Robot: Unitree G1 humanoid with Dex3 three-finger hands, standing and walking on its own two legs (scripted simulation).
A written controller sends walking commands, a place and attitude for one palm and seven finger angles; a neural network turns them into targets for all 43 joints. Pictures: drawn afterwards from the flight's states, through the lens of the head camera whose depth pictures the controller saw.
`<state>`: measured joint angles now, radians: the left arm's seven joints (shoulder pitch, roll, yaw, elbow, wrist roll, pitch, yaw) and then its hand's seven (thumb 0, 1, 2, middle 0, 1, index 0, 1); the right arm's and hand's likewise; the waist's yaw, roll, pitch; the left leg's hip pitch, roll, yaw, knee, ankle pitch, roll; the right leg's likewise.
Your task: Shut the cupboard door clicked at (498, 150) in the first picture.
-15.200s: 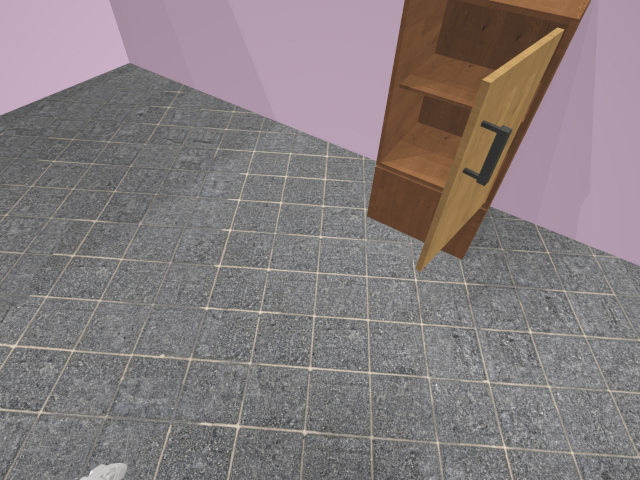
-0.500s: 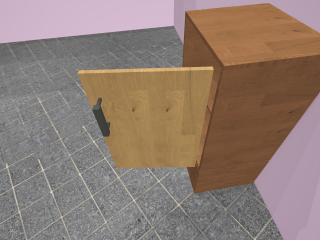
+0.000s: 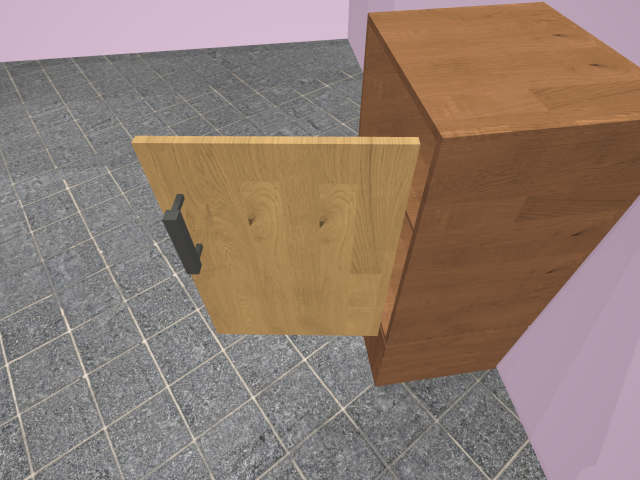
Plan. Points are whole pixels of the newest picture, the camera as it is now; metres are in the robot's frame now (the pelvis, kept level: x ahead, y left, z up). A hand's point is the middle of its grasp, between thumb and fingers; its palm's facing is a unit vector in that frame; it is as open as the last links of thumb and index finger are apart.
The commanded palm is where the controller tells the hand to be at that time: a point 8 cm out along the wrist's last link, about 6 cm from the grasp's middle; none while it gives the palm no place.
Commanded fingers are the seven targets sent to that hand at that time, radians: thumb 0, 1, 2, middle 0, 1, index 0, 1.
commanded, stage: come to a stop and stand still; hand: left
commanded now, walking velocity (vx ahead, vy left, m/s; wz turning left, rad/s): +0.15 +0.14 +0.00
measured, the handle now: (186, 235) +0.49 +0.27 -0.02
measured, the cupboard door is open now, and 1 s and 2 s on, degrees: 81 81 81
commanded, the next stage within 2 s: look again from close up in 1.12 s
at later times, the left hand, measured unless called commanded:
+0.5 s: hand out of the picture +0.07 +0.20 -0.17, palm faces +0.02 -0.96 -0.28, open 7.3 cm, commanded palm none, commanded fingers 0.00 0.90 0.90 -0.20 -0.30 -0.20 -0.30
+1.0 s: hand out of the picture -0.06 +0.23 -0.17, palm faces +0.03 -0.97 -0.24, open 7.4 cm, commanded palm none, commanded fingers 0.00 0.90 0.90 -0.20 -0.30 -0.20 -0.30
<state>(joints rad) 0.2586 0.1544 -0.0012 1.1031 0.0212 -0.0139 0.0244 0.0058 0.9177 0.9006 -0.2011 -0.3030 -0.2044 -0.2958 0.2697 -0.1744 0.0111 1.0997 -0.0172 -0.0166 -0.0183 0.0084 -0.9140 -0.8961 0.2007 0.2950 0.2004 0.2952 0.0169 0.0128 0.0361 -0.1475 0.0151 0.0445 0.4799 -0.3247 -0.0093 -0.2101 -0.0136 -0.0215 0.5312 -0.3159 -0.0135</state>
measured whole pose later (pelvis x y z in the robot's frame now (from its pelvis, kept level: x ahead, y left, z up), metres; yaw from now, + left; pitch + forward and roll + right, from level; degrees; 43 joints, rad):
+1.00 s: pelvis -0.05 +0.03 +0.00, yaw +1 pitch -2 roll -1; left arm 0.32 0.21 0.00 1.02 0.02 0.01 0.02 0.00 0.91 0.90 -0.20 -0.30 -0.20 -0.30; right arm 0.26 -0.20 0.00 1.02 -0.02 0.01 0.00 0.01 -0.91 -0.90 0.20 0.30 0.20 0.30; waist 0.01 0.01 0.03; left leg -0.28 -0.02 0.04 0.46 -0.17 0.05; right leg -0.24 -0.02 0.00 0.49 -0.28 0.00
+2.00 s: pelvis +0.01 +0.01 -0.01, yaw +3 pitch +1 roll +1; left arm 0.40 0.20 0.09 0.20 -0.14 -0.12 0.06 0.01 0.91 0.90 -0.22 -0.33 -0.23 -0.32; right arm 0.29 -0.23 -0.01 0.84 0.03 -0.26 -0.04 0.01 -0.91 -0.90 0.20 0.30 0.20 0.30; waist -0.01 0.00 -0.04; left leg -0.31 -0.03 0.01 0.59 -0.30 0.01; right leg -0.26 -0.03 -0.04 0.63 -0.38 -0.01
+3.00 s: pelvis -0.04 +0.03 -0.09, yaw +2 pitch +14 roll -4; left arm 0.45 0.25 0.13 -0.14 -0.27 -0.36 -0.19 0.02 0.90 0.90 -1.09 -1.27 -1.09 -1.27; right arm 0.22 -0.21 0.00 0.49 0.04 -0.19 -0.06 0.02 -0.91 -0.90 0.20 0.30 0.20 0.30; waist 0.01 0.02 -0.15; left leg -0.97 0.01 -0.01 1.20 -0.49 0.04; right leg -0.87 0.01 -0.06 1.15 -0.54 0.00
